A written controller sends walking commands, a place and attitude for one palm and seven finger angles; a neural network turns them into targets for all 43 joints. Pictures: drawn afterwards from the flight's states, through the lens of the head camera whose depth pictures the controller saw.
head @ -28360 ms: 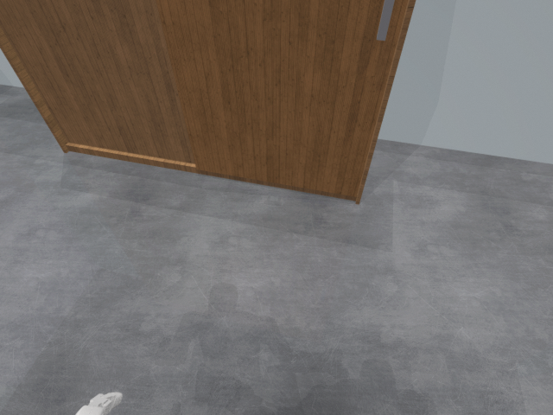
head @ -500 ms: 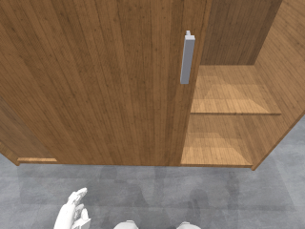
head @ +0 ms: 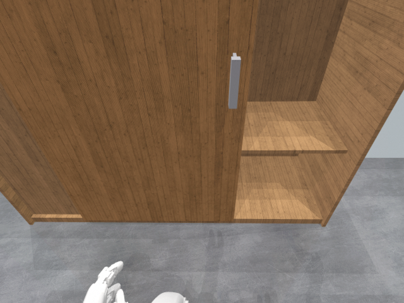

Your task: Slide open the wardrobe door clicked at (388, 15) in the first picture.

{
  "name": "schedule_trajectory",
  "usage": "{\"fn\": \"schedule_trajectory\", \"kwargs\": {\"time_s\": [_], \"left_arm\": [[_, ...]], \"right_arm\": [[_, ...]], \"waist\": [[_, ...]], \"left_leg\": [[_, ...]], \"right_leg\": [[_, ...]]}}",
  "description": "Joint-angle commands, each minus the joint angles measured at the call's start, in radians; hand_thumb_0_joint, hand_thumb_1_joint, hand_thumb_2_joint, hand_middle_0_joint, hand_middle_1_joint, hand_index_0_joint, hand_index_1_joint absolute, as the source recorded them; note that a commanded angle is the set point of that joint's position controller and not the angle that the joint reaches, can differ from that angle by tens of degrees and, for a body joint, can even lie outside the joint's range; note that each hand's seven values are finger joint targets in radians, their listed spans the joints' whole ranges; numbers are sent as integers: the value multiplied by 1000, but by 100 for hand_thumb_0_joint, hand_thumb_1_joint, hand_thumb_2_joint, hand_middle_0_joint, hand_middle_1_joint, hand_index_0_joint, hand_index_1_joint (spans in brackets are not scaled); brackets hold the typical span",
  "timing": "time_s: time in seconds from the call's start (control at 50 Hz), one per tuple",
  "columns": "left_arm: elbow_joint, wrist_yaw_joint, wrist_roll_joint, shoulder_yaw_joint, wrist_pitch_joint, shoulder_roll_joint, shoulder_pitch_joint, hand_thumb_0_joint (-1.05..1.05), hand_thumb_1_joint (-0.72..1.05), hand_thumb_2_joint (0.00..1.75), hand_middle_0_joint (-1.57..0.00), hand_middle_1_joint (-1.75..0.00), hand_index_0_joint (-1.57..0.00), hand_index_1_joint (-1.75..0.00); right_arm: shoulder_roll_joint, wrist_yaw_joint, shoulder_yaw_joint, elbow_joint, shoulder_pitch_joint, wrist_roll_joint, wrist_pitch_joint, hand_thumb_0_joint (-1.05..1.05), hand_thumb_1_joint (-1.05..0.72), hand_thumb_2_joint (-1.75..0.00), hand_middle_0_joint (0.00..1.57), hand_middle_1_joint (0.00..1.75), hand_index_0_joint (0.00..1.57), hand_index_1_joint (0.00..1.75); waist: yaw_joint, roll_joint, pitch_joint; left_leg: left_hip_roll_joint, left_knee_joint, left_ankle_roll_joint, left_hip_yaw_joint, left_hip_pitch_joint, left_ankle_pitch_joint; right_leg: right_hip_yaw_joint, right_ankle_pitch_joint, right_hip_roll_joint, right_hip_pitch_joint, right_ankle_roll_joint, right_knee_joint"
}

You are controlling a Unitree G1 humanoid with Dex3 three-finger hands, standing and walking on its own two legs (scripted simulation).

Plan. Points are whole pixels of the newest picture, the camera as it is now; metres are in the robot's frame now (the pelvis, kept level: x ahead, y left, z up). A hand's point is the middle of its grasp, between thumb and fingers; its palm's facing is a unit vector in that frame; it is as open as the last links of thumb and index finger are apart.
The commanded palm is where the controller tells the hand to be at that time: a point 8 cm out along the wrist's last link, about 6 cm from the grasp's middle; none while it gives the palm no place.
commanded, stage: stop stepping back and stand still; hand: right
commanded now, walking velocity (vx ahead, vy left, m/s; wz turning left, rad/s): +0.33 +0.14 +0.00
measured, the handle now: (233, 80) +0.73 -0.05 +0.14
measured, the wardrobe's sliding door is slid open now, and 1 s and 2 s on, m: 0.50 0.50 0.50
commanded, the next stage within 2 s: let the arm hang, fingers relaxed in 1.58 s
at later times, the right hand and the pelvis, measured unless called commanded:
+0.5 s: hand (377, 196) +0.25 -0.25 +0.17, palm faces +0.36 +0.84 -0.40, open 7.4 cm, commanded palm +0.18 -0.29 +0.19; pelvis +0.00 -0.01 +0.00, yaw +7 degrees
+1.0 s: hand (360, 186) +0.28 -0.24 +0.16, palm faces +0.29 +0.85 -0.44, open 7.4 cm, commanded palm +0.22 -0.29 +0.19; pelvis +0.03 -0.01 +0.01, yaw +8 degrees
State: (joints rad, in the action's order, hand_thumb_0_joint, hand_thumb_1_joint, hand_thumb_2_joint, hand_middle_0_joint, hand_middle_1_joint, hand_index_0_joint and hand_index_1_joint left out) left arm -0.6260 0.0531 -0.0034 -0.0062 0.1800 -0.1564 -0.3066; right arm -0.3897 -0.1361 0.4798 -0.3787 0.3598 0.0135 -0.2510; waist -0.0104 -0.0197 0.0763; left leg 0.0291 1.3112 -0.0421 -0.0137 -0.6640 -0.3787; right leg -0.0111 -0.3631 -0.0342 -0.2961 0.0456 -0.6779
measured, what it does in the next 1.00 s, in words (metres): steps on the spot: left foot, then right foot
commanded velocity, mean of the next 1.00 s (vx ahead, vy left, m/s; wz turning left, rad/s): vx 0.01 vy -0.01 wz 0.00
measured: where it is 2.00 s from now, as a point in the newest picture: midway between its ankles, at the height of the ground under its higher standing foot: outside the picture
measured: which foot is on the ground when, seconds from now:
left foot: up 0.00-0.14, down 0.16-0.40, up 0.42-0.60, down 0.62-1.00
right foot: down 0.00-0.16, up 0.18-0.38, down 0.40-1.00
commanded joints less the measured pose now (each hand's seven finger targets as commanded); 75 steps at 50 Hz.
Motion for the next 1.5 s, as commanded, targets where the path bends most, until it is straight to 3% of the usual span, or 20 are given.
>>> {"fn": "schedule_trajectory", "kwargs": {"time_s": [0.0,0.08,0.1,0.14,0.18,0.2,0.26,0.34,0.38,0.44,0.52,0.56,0.64,0.7,0.76,0.82,0.88,1.04,1.2,1.48], "left_arm": [[146,11,-1,52,38,-183,132,0,90,90,-20,-30,-20,-30],[150,36,36,43,13,-190,150,0,90,90,-20,-30,-20,-30],[139,32,35,46,5,-185,145,0,90,90,-20,-30,-20,-30],[146,30,18,57,6,-168,169,0,90,90,-20,-30,-20,-30],[121,12,46,42,28,-159,143,0,90,90,-20,-30,-20,-30],[86,15,28,49,14,-145,111,0,90,90,-20,-30,-20,-30],[96,34,14,50,18,-150,149,0,90,90,-20,-30,-20,-30],[87,56,24,55,48,-167,109,0,90,90,-20,-30,-20,-30],[122,52,18,72,55,-219,131,0,90,90,-20,-30,-20,-30],[110,38,39,56,63,-181,118,0,90,90,-20,-30,-20,-30],[105,9,16,45,72,-180,121,0,90,90,-20,-30,-20,-30],[133,6,11,43,59,-180,131,0,90,90,-20,-30,-20,-30],[127,1,11,36,33,-145,104,0,90,90,-20,-30,-20,-30],[126,15,5,29,15,-135,128,0,90,90,-20,-30,-20,-30],[124,31,9,19,16,-141,139,0,90,90,-20,-30,-20,-30],[146,50,8,35,20,-173,167,0,90,90,-20,-30,-20,-30],[160,42,16,33,18,-169,163,0,90,90,-20,-30,-20,-30],[194,23,8,46,-9,-175,152,0,90,90,-20,-30,-20,-30],[185,38,7,42,-15,-187,170,0,90,90,-20,-30,-20,-30],[164,35,20,39,16,-182,162,0,90,90,-20,-30,-20,-30]], "right_arm": [[-117,-17,-16,-176,26,4,-20,0,-90,-90,20,30,20,30],[-197,-42,27,-284,23,-5,0,0,-90,-90,20,30,20,30],[-217,-44,45,-302,36,-12,4,0,-90,-90,20,30,20,30],[-304,-44,96,-351,-16,-8,-8,0,-90,-90,20,30,20,30],[-400,-40,199,-354,-10,-2,-54,0,-90,-90,20,30,20,30],[-242,-37,112,-265,35,-4,-48,0,-90,-90,20,30,20,30],[-224,-36,96,-295,87,5,-53,0,-90,-90,20,30,20,30],[-197,-43,65,-272,67,12,-54,0,-90,-90,20,30,20,30],[-196,-45,62,-345,27,10,-68,0,-90,-90,20,30,20,30],[-254,-31,107,-361,10,11,-68,0,-90,-90,20,30,20,30],[-222,-29,101,-337,132,15,-34,0,-90,-90,20,30,20,30],[-218,-25,103,-320,176,14,-29,0,-90,-90,20,30,20,30],[-201,-20,101,-210,204,31,-12,0,-90,-90,20,30,20,30],[-216,-30,103,-208,170,24,-5,0,-90,-90,20,30,20,30],[-198,-35,71,-205,117,16,-4,0,-90,-90,20,30,20,30],[-205,-35,41,-280,72,14,-9,0,-90,-90,20,30,20,30],[-206,-34,32,-356,66,5,-15,0,-90,-90,20,30,20,30],[-199,-30,92,-271,232,31,-20,0,-90,-90,20,30,20,30],[-168,-25,39,-219,143,32,-5,0,-90,-90,20,30,20,30],[-178,-37,36,-215,78,2,-22,0,-90,-90,20,30,20,30]], "waist": [[4,117,-157],[13,292,1],[20,176,36],[35,-212,-2],[-9,-177,-19],[-2,-77,68],[1,-20,-41],[-19,51,-4],[-8,410,1],[-6,226,-70],[12,236,12],[8,208,25],[-7,-88,50],[4,-160,44],[-3,-88,58],[21,89,103],[23,203,112],[13,82,103],[17,65,25],[24,79,-14]], "left_leg": [[-29,-348,35,77,117,-16],[43,-792,80,207,567,-138],[-36,-849,123,93,666,-130],[-427,-1109,298,-573,640,-157],[-440,-1059,336,-557,544,170],[-358,-1035,285,-393,568,-2],[-315,-985,236,-245,398,83],[-163,-752,129,-29,317,-3],[-2,-395,34,79,106,-213],[-50,-310,35,10,169,-158],[-27,-723,23,99,419,32],[-35,-847,35,79,555,160],[-258,-970,144,-244,480,353],[-290,-959,166,-224,532,526],[-230,-844,117,-106,588,718],[-103,-785,40,-22,506,580],[-55,-746,37,30,469,398],[-102,-827,68,-37,639,612],[-84,-896,46,-44,536,320],[-79,-946,56,-44,544,183]], "right_leg": [[246,-355,-244,-156,117,479],[65,-391,-156,-211,24,336],[5,-333,-103,-286,11,131],[-25,-156,34,-520,-32,-463],[48,-50,-62,-503,-76,-549],[29,-18,-30,-431,-61,-518],[10,12,-64,-236,-35,-214],[-81,79,10,126,-20,203],[405,74,-288,214,109,381],[418,168,-309,34,149,410],[81,436,-189,31,41,273],[42,293,-154,-72,8,240],[-23,51,1,-74,-57,32],[0,-31,11,-108,-51,-40],[-2,160,3,-31,-42,163],[61,669,-92,156,-23,225],[84,1002,-126,228,-32,213],[43,524,-56,5,-57,213],[62,200,-63,-25,-24,307],[72,29,-36,-77,-22,354]]}}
